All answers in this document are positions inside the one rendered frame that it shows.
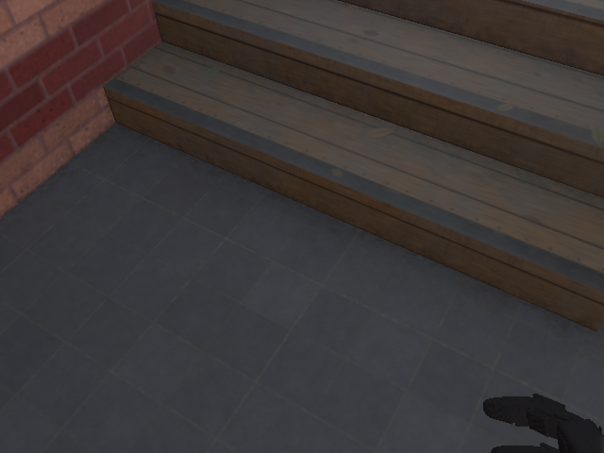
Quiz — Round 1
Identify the robot right hand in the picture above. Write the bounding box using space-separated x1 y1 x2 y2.
483 394 604 453

